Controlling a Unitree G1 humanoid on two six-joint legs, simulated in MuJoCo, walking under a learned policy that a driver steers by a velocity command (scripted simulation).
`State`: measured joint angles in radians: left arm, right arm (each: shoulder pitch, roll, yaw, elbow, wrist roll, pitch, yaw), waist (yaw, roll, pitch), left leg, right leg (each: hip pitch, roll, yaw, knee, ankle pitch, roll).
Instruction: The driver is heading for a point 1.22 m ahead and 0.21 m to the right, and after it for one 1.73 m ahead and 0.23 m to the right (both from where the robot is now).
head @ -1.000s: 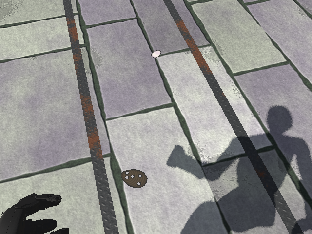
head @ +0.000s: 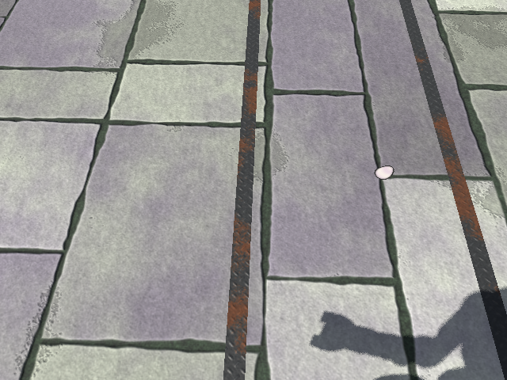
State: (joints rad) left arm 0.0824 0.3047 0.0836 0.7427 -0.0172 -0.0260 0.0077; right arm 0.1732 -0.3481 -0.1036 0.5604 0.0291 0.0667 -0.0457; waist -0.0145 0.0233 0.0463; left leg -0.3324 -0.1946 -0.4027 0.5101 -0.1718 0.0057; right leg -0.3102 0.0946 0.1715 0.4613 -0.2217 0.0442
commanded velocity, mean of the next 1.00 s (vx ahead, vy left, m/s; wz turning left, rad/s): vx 0.00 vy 0.00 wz -0.27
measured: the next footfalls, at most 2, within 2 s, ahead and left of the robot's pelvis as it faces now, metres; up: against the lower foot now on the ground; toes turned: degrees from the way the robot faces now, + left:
left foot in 0.38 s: +0.01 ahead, +0.14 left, +0.00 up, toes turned +5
right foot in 0.76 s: +0.04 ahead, -0.13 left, +0.00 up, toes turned -14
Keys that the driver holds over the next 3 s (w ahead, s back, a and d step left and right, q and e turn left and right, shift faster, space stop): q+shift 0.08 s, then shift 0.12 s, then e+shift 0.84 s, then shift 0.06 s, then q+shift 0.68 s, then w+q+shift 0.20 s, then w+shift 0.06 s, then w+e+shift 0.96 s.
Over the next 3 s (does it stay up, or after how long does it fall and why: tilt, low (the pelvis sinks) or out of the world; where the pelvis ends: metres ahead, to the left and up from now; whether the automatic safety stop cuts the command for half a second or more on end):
stays up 0.84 0.12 -0.02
